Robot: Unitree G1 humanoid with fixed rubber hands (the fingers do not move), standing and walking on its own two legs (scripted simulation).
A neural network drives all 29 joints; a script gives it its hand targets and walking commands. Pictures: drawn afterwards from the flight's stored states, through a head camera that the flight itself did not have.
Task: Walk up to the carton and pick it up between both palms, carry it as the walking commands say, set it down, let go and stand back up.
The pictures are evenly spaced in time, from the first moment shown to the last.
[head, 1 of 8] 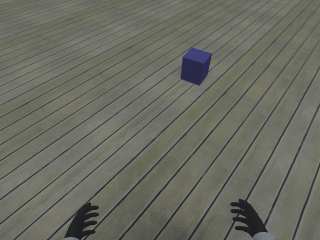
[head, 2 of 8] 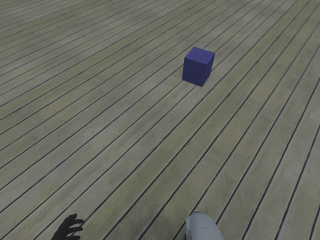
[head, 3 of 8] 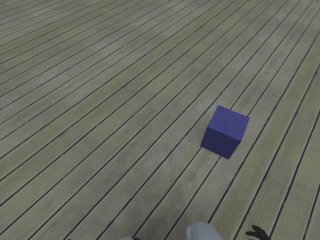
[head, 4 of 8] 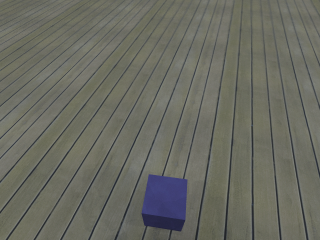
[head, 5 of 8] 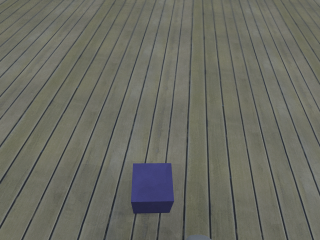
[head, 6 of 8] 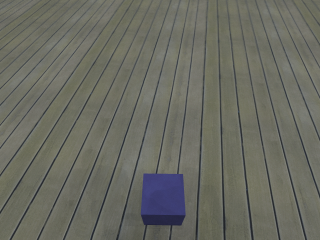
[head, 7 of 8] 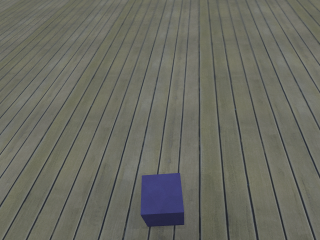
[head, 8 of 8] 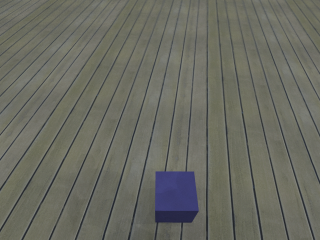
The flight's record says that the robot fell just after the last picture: no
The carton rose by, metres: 0.00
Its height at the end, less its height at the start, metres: +0.00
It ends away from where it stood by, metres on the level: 0.00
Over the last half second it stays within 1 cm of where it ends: yes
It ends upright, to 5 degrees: yes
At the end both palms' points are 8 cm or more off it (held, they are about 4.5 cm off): yes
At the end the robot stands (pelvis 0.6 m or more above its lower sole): yes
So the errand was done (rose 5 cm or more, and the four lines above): no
